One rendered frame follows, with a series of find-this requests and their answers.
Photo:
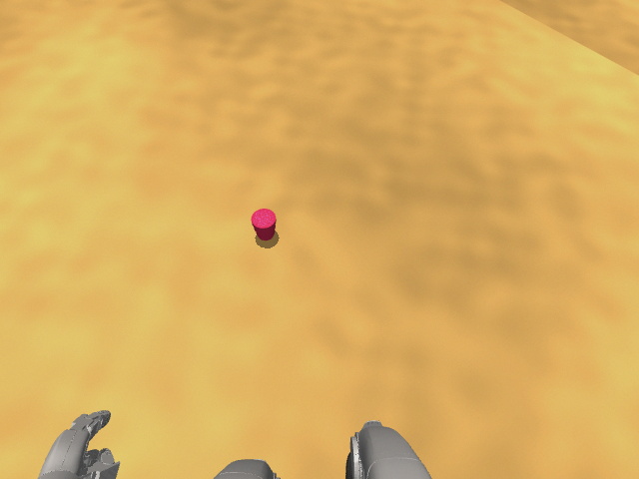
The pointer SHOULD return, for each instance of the left robot hand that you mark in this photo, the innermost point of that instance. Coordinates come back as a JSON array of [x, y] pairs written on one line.
[[69, 451]]

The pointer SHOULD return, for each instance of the cup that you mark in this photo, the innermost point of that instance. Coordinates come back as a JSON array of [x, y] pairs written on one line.
[[264, 223]]

